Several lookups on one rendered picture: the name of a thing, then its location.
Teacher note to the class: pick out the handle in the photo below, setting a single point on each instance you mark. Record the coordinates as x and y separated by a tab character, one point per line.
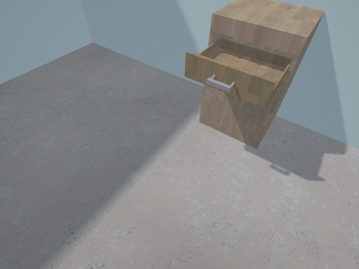
220	85

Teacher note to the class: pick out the drawer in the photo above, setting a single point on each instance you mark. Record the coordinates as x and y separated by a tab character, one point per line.
257	73

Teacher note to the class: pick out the cabinet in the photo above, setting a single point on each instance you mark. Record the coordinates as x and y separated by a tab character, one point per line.
277	27

